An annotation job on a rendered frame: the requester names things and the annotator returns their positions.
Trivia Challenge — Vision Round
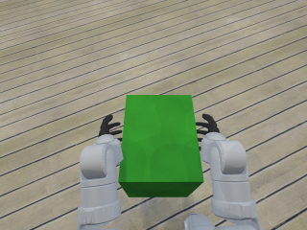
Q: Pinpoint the right robot thigh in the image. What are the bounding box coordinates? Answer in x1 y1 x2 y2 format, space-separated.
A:
184 214 216 230

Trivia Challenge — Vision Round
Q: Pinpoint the robot left hand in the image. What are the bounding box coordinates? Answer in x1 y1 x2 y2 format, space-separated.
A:
98 114 123 141

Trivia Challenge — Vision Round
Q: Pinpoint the robot right hand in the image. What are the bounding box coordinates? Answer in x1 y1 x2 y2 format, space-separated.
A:
196 113 220 150

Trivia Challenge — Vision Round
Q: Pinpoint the carton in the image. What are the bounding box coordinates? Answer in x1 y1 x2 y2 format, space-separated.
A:
118 95 204 197

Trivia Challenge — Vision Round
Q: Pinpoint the right robot forearm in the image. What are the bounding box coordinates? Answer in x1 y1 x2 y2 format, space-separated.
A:
201 132 262 230

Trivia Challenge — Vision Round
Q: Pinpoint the left robot forearm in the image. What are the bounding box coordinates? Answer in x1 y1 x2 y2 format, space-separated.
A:
77 134 124 230

